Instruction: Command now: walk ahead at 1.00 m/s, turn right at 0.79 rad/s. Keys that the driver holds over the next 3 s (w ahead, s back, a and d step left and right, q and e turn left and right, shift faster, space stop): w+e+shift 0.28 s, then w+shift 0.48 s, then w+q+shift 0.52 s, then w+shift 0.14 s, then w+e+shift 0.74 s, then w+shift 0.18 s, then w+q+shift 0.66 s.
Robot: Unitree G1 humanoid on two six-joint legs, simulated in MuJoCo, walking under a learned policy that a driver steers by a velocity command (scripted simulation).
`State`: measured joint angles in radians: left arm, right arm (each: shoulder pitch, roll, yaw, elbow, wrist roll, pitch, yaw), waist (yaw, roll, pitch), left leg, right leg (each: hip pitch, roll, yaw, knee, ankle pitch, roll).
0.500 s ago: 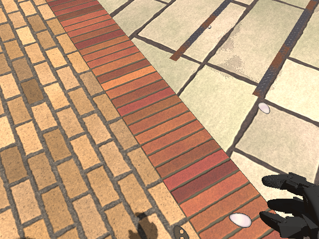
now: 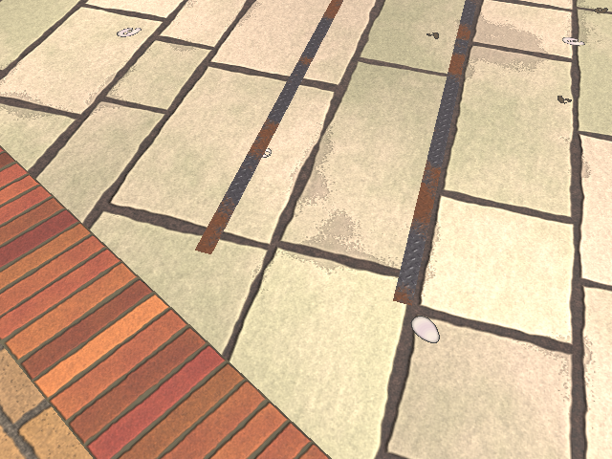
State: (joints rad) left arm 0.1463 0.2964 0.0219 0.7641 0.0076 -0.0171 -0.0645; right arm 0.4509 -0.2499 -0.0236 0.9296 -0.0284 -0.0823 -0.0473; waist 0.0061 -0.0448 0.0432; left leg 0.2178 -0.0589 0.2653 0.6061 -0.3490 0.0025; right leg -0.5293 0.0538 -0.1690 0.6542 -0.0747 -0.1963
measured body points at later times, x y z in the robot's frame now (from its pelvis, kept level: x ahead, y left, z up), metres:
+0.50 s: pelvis +0.48 +0.01 +0.01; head +0.48 +0.00 +0.46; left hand +0.69 +0.25 -0.09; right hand +0.44 -0.30 -0.10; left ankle +0.53 +0.12 -0.70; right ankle +0.31 -0.05 -0.61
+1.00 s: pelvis +0.94 -0.18 -0.14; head +0.96 -0.18 +0.31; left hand +1.03 +0.06 -0.28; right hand +0.92 -0.45 -0.26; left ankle +1.08 -0.10 -0.80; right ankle +0.78 -0.20 -0.85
